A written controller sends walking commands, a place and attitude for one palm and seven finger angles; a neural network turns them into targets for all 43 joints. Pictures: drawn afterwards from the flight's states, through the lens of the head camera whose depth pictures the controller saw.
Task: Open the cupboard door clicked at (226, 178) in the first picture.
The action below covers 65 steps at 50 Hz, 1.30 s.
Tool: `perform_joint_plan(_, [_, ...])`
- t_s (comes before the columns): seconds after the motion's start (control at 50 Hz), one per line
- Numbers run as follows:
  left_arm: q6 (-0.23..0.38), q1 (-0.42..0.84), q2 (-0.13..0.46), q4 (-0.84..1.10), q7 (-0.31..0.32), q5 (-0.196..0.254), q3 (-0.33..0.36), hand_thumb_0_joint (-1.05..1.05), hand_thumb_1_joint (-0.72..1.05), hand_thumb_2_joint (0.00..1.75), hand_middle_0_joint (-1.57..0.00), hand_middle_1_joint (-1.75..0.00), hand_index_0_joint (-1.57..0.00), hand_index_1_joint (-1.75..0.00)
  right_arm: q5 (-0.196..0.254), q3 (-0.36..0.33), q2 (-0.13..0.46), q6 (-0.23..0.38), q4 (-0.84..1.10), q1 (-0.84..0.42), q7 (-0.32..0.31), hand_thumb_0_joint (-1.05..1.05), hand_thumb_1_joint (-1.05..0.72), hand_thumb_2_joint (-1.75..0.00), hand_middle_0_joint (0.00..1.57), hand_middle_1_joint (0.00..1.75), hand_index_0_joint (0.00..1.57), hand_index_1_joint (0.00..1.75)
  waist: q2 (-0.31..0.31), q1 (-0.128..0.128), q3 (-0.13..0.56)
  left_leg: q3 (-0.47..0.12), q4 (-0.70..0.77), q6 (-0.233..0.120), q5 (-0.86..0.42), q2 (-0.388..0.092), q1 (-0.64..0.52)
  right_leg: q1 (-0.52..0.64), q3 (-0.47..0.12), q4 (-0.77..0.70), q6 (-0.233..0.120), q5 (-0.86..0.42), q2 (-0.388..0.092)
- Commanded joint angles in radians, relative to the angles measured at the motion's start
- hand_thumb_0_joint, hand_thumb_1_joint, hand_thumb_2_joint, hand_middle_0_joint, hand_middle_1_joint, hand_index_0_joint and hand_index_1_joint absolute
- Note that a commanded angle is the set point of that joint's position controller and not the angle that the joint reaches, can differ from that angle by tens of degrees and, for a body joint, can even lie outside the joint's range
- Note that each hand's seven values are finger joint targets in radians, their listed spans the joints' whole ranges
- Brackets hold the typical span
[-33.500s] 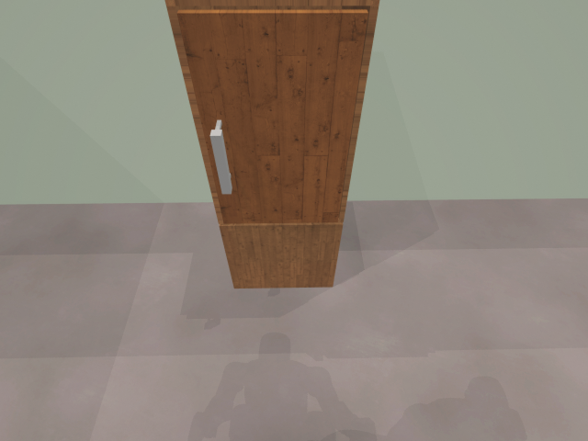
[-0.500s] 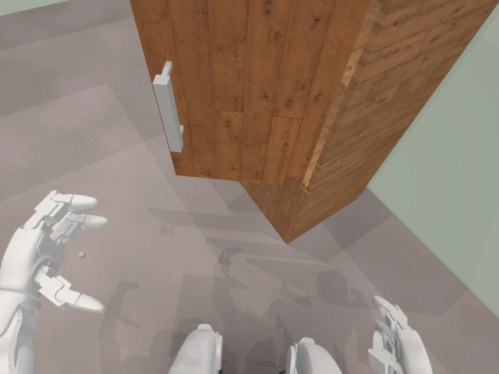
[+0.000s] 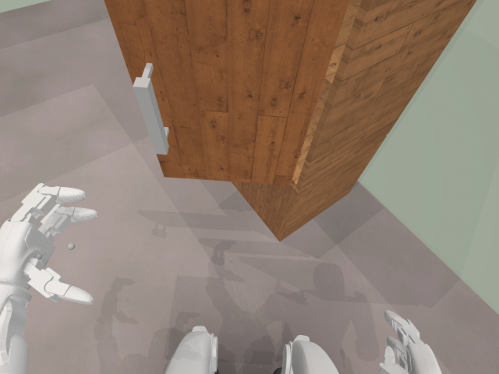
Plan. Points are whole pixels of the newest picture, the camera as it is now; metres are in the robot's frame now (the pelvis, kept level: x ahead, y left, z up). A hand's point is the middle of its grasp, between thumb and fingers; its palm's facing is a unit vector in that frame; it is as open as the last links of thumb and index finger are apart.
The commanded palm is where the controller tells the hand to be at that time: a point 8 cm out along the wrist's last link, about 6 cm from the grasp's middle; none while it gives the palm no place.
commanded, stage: raise the hand with hooked fingers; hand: left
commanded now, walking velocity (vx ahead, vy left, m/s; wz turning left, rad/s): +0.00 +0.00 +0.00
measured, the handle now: (155, 112) +0.56 +0.22 +0.03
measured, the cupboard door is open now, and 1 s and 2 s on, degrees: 51 51 51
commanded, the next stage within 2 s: move the hooked fingers beside the handle in 0.14 s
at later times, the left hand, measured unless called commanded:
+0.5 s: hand (81, 227) +0.31 +0.27 +0.04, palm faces +0.00 -1.00 -0.04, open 14.0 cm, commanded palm +0.30 +0.32 +0.04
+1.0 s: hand (94, 182) +0.39 +0.28 +0.04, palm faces +0.00 -1.00 -0.03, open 14.0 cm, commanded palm +0.37 +0.32 +0.04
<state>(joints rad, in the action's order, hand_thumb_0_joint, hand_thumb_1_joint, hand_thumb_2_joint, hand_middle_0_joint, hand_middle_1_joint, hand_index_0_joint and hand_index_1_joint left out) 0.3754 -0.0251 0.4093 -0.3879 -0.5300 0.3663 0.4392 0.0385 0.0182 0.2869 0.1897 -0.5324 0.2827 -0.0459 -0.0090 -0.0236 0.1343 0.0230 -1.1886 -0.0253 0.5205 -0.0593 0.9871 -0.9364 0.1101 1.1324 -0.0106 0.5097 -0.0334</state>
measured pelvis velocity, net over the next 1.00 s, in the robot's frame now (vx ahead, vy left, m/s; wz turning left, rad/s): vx -0.01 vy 0.00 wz -0.02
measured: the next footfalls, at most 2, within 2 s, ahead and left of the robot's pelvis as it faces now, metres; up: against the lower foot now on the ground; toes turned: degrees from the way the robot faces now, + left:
none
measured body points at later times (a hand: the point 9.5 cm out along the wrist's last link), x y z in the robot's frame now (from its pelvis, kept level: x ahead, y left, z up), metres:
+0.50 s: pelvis -0.01 -0.01 -0.01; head +0.09 +0.01 +0.43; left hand +0.31 +0.32 +0.04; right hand +0.15 -0.27 -0.09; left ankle +0.03 +0.10 -0.64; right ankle +0.02 -0.12 -0.64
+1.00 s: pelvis -0.01 +0.00 -0.01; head +0.11 +0.02 +0.42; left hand +0.39 +0.33 +0.04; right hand +0.09 -0.28 -0.11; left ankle +0.03 +0.10 -0.64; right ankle +0.02 -0.12 -0.64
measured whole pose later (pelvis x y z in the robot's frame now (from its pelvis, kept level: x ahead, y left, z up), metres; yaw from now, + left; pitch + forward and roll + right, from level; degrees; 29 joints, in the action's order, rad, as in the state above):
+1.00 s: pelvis -0.01 +0.00 -0.01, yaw -1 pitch +21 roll -3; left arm 0.40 0.47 0.53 -0.86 -0.54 0.26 0.51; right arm 0.03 0.03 0.29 0.10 -0.60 0.30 -0.05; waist 0.00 -0.07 0.13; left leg 0.03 -1.23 -0.02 0.52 -0.07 1.09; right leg -1.04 0.10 1.17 -0.01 0.50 -0.02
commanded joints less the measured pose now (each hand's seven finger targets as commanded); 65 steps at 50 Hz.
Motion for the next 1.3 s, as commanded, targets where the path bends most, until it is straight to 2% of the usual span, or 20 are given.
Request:
perform_joint_plan(0.0, [0.07,0.128,0.252,0.184,-0.004,0.039,0.109,0.0,-0.5,0.3,-0.3,-1.2,-0.3,-1.2,0.001,-0.067,0.152,0.048,0.128,0.006,-0.015,0.0,-0.9,-0.9,0.2,0.3,0.2,0.3,-0.088,0.014,0.307,-0.058,0.176,0.005,-0.284,0.046,-0.233,0.149,-0.061,-0.144,-0.015,-0.192,0.059])
perform_joint_plan(0.04, [0.07,0.13,0.251,0.192,-0.007,0.037,0.103,0.0,-0.5,0.3,-0.3,-1.2,-0.3,-1.2,0.002,-0.067,0.149,0.049,0.129,-0.001,-0.016,0.0,-0.9,-0.9,0.2,0.3,0.2,0.3,-0.112,0.016,0.307,-0.055,0.176,0.003,-0.269,0.047,-0.229,0.152,-0.065,-0.149,-0.015,-0.182,0.055])
perform_joint_plan(0.22, [0.062,0.138,0.24,0.159,-0.018,0.044,0.095,0.0,-0.5,0.3,-0.3,-1.2,-0.3,-1.2,0.004,-0.063,0.147,0.046,0.132,-0.007,-0.022,0.0,-0.9,-0.9,0.2,0.3,0.2,0.3,-0.065,0.009,0.285,-0.051,0.162,-0.001,-0.239,0.048,-0.195,0.16,-0.078,-0.156,-0.012,-0.165,0.056])
perform_joint_plan(0.26, [0.066,0.211,0.24,0.16,-0.015,0.031,0.076,0.0,-0.5,0.3,-0.3,-1.2,-0.3,-1.2,0.004,-0.061,0.148,0.048,0.122,-0.006,-0.026,0.0,-0.9,-0.9,0.2,0.3,0.2,0.3,-0.094,-0.003,0.281,-0.051,0.154,-0.002,-0.233,0.046,-0.192,0.136,-0.079,-0.15,-0.012,-0.16,0.053])
perform_joint_plan(0.32, [0.066,0.313,0.282,0.095,-0.013,0.022,0.103,0.0,-0.5,0.3,-0.3,-1.2,-0.3,-1.2,0.003,-0.059,0.155,0.045,0.099,0.005,-0.035,0.0,-0.9,-0.9,0.2,0.3,0.2,0.3,-0.069,-0.015,0.276,-0.05,0.135,-0.003,-0.199,0.043,-0.163,0.122,-0.094,-0.15,-0.011,-0.124,0.054])
perform_joint_plan(0.38, [0.067,0.388,0.281,0.085,-0.024,0.014,0.077,0.0,-0.5,0.3,-0.3,-1.2,-0.3,-1.2,0.003,-0.055,0.153,0.046,0.099,0.005,-0.04,0.0,-0.9,-0.9,0.2,0.3,0.2,0.3,-0.105,-0.013,0.31,-0.05,0.131,-0.006,-0.218,0.042,-0.18,0.125,-0.098,-0.139,-0.018,-0.143,0.054])
perform_joint_plan(0.48, [0.044,0.453,0.347,-0.013,-0.031,-0.001,0.12,0.0,-0.5,0.3,-0.3,-1.2,-0.3,-1.2,0.003,-0.053,0.16,0.029,0.086,0.02,-0.04,0.0,-0.9,-0.9,0.2,0.3,0.2,0.3,-0.089,-0.004,0.343,-0.048,0.127,-0.006,-0.249,0.039,-0.17,0.152,-0.102,-0.133,-0.017,-0.179,0.054])
perform_joint_plan(0.56, [0.042,0.451,0.332,-0.021,-0.022,-0.011,0.11,0.0,-0.5,0.3,-0.3,-1.2,-0.3,-1.2,0.003,-0.06,0.158,0.016,0.088,0.027,-0.027,0.0,-0.9,-0.9,0.2,0.3,0.2,0.3,-0.117,0.003,0.382,-0.049,0.146,-0.002,-0.301,0.038,-0.216,0.154,-0.085,-0.127,-0.015,-0.233,0.052])
perform_joint_plan(0.6, [0.036,0.457,0.356,-0.083,-0.017,-0.012,0.137,0.0,-0.5,0.3,-0.3,-1.2,-0.3,-1.2,0.003,-0.059,0.164,0.003,0.08,0.041,-0.025,0.0,-0.9,-0.9,0.2,0.3,0.2,0.3,-0.052,-0.006,0.359,-0.045,0.136,-0.005,-0.297,0.035,-0.177,0.158,-0.088,-0.127,-0.01,-0.244,0.056])
perform_joint_plan(0.66, [0.04,0.528,0.359,-0.129,-0.008,-0.029,0.128,0.0,-0.5,0.3,-0.3,-1.2,-0.3,-1.2,0.001,-0.06,0.167,-0.011,0.074,0.048,-0.021,0.0,-0.9,-0.9,0.2,0.3,0.2,0.3,-0.068,-0.018,0.334,-0.041,0.137,-0.005,-0.253,0.036,-0.149,0.135,-0.089,-0.13,-0.009,-0.201,0.053])
perform_joint_plan(0.74, [0.077,0.622,0.361,-0.131,-0.013,-0.043,0.108,0.0,-0.5,0.3,-0.3,-1.2,-0.3,-1.2,-0.002,-0.062,0.167,-0.02,0.061,0.062,-0.02,0.0,-0.9,-0.9,0.2,0.3,0.2,0.3,-0.114,-0.025,0.373,-0.05,0.138,-0.003,-0.272,0.034,-0.2,0.108,-0.085,-0.12,-0.014,-0.206,0.056])
perform_joint_plan(0.82, [0.086,0.688,0.405,-0.216,-0.017,-0.055,0.135,0.0,-0.5,0.3,-0.3,-1.2,-0.3,-1.2,-0.005,-0.063,0.178,-0.036,0.037,0.083,-0.023,0.0,-0.9,-0.9,0.2,0.3,0.2,0.3,-0.087,-0.034,0.373,-0.055,0.131,-0.004,-0.272,0.032,-0.184,0.097,-0.084,-0.116,-0.013,-0.207,0.059])
perform_joint_plan(0.88, [0.091,0.775,0.398,-0.242,-0.02,-0.066,0.109,0.0,-0.5,0.3,-0.3,-1.2,-0.3,-1.2,-0.005,-0.062,0.178,-0.045,0.029,0.093,-0.025,0.0,-0.9,-0.9,0.2,0.3,0.2,0.3,-0.114,-0.05,0.383,-0.059,0.123,-0.006,-0.286,0.03,-0.208,0.059,-0.08,-0.107,-0.017,-0.209,0.062])
perform_joint_plan(0.9, [0.092,0.782,0.443,-0.266,-0.018,-0.075,0.146,0.0,-0.5,0.3,-0.3,-1.2,-0.3,-1.2,-0.008,-0.063,0.184,-0.051,0.019,0.101,-0.024,0.0,-0.9,-0.9,0.2,0.3,0.2,0.3,-0.114,-0.038,0.407,-0.06,0.122,-0.003,-0.287,0.028,-0.21,0.07,-0.081,-0.107,-0.016,-0.21,0.06])
perform_joint_plan(0.94, [0.097,0.8,0.42,-0.268,-0.018,-0.085,0.119,0.0,-0.5,0.3,-0.3,-1.2,-0.3,-1.2,-0.009,-0.063,0.179,-0.058,0.02,0.104,-0.019,0.0,-0.9,-0.9,0.2,0.3,0.2,0.3,-0.151,-0.041,0.427,-0.066,0.122,0.0,-0.328,0.028,-0.249,0.053,-0.074,-0.1,-0.017,-0.233,0.06])
perform_joint_plan(0.96, [0.097,0.782,0.451,-0.282,-0.014,-0.083,0.154,0.0,-0.5,0.3,-0.3,-1.2,-0.3,-1.2,-0.012,-0.065,0.184,-0.063,0.02,0.109,-0.016,0.0,-0.9,-0.9,0.2,0.3,0.2,0.3,-0.131,-0.031,0.432,-0.067,0.122,0.0,-0.331,0.027,-0.243,0.063,-0.074,-0.102,-0.017,-0.234,0.061])
perform_joint_plan(1.04, [0.091,0.853,0.451,-0.36,-0.02,-0.102,0.132,0.0,-0.5,0.3,-0.3,-1.2,-0.3,-1.2,-0.011,-0.061,0.187,-0.085,0.01,0.121,-0.013,0.0,-0.9,-0.9,0.2,0.3,0.2,0.3,-0.124,-0.052,0.408,-0.071,0.111,-0.001,-0.334,0.023,-0.224,0.03,-0.067,-0.091,-0.016,-0.236,0.064])
perform_joint_plan(1.16, [0.105,0.941,0.492,-0.412,-0.01,-0.127,0.144,0.0,-0.5,0.3,-0.3,-1.2,-0.3,-1.2,-0.017,-0.06,0.196,-0.114,0.004,0.141,-0.008,0.0,-0.9,-0.9,0.2,0.3,0.2,0.3,-0.14,-0.058,0.428,-0.087,0.106,0.001,-0.34,0.019,-0.244,-0.007,-0.06,-0.082,-0.018,-0.217,0.068])
perform_joint_plan(1.22, [0.11,1.017,0.474,-0.447,-0.006,-0.138,0.112,0.0,-0.5,0.3,-0.3,-1.2,-0.3,-1.2,-0.019,-0.059,0.196,-0.128,-0.007,0.15,-0.007,0.0,-0.9,-0.9,0.2,0.3,0.2,0.3,-0.157,-0.081,0.431,-0.093,0.095,0.002,-0.336,0.017,-0.261,-0.053,-0.058,-0.078,-0.017,-0.206,0.069])
perform_joint_plan(1.28, [0.115,1.086,0.504,-0.467,0.002,-0.148,0.118,0.0,-0.5,0.3,-0.3,-1.2,-0.3,-1.2,-0.022,-0.054,0.203,-0.139,-0.011,0.157,-0.01,0.0,-0.9,-0.9,0.2,0.3,0.2,0.3,-0.155,-0.093,0.428,-0.101,0.087,-0.001,-0.316,0.016,-0.25,-0.078,-0.056,-0.068,-0.02,-0.189,0.072])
